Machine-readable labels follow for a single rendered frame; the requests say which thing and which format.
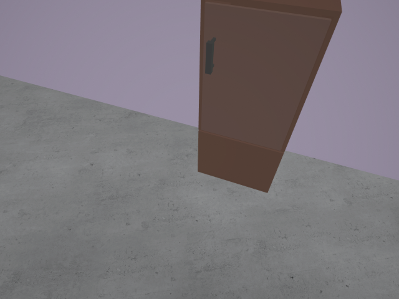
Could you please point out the handle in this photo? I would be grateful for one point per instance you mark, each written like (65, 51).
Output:
(209, 56)

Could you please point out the cupboard door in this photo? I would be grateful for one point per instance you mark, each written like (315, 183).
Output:
(262, 62)

